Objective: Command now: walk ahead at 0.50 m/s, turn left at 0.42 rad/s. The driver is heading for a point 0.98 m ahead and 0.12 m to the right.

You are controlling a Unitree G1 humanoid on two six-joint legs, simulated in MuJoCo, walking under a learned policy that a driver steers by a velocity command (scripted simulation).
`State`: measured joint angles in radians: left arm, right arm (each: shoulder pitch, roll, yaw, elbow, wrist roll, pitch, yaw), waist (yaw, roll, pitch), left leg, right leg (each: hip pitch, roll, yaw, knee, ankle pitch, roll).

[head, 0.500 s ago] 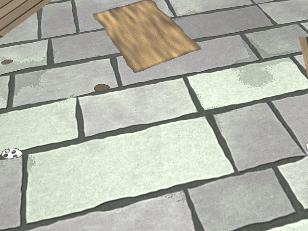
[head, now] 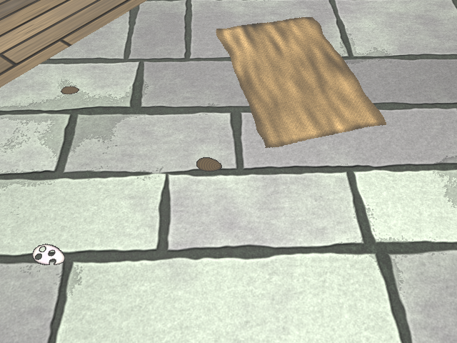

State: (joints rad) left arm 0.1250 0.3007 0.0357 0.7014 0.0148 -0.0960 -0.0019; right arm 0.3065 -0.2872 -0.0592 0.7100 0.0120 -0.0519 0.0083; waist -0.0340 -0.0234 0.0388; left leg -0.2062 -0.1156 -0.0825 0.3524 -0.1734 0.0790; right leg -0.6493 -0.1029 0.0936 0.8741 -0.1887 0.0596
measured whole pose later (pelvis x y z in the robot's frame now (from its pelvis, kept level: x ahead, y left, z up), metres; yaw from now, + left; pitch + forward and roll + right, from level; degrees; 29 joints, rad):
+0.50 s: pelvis +0.28 -0.07 +0.00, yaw +5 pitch +2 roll -1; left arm 0.37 0.26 0.04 0.82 -0.01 -0.09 -0.02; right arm 0.18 -0.29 -0.05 0.68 0.00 -0.06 0.00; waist 0.06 0.05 0.01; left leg -0.64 0.09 -0.05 0.88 -0.16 -0.01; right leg -0.13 0.06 -0.01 0.28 -0.19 -0.05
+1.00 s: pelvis +0.54 +0.01 +0.00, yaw -5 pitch +1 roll +2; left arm 0.21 0.32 0.07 0.77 -0.02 -0.02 0.00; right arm 0.30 -0.26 -0.07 0.80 -0.01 -0.10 0.01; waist -0.04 -0.05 0.03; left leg -0.12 -0.03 0.15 0.29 -0.19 0.03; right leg -0.66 -0.10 0.07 1.03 -0.19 0.01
